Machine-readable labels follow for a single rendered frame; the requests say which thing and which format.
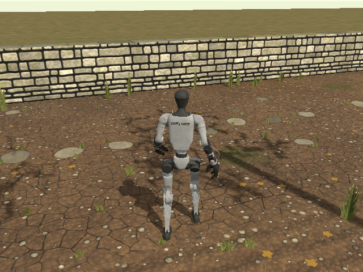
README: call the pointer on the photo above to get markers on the humanoid robot head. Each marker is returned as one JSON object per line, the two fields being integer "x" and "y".
{"x": 181, "y": 98}

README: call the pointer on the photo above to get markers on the right robot forearm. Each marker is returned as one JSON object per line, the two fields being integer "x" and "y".
{"x": 209, "y": 152}

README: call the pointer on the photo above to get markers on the left robot upper arm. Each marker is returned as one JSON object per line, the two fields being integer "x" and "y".
{"x": 161, "y": 127}

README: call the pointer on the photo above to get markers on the robot left hand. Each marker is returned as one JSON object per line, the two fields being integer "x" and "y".
{"x": 162, "y": 148}

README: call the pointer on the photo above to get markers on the robot left shin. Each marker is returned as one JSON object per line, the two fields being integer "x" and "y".
{"x": 166, "y": 213}

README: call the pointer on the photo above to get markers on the right robot upper arm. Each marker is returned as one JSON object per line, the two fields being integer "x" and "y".
{"x": 198, "y": 119}

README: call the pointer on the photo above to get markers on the robot right hand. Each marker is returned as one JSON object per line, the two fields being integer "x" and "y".
{"x": 215, "y": 171}

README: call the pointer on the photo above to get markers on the left robot forearm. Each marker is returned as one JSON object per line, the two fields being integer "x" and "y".
{"x": 157, "y": 145}

